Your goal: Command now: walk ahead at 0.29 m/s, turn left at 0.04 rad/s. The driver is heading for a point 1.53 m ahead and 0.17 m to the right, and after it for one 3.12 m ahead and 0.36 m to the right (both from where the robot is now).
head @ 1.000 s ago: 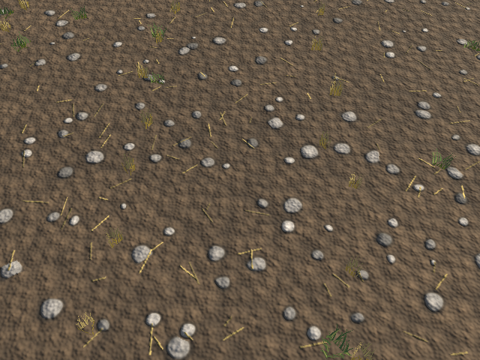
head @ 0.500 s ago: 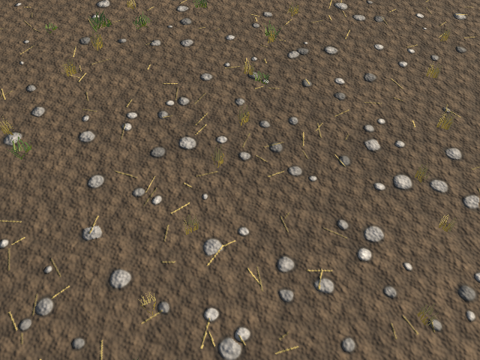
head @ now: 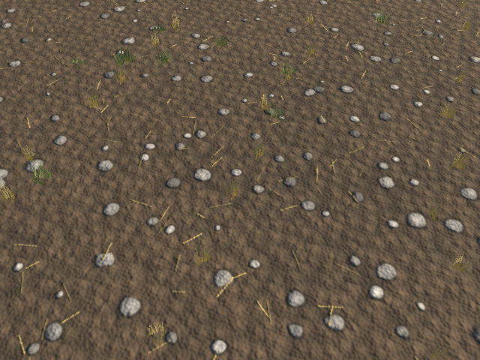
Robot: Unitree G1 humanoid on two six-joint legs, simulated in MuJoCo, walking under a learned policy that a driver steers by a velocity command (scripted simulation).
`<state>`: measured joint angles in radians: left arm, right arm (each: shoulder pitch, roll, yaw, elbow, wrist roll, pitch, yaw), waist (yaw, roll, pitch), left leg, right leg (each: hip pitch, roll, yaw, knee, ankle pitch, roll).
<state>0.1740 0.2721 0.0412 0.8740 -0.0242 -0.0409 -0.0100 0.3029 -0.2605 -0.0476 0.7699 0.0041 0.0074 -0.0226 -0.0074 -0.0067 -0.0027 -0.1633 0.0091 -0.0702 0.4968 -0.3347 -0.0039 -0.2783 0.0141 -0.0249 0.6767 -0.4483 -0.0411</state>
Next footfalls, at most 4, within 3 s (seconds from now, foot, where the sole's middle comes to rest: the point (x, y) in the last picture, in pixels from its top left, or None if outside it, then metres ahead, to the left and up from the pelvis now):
0.52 left None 0.38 0.15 -0.77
1.06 right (277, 309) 0.69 -0.09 -0.77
1.60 left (204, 226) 0.99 0.14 -0.77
2.14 right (271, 166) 1.28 -0.11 -0.77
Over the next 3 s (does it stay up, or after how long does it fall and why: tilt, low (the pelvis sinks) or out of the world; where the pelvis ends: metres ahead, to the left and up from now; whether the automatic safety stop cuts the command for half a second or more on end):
stays up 1.50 -0.07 0.00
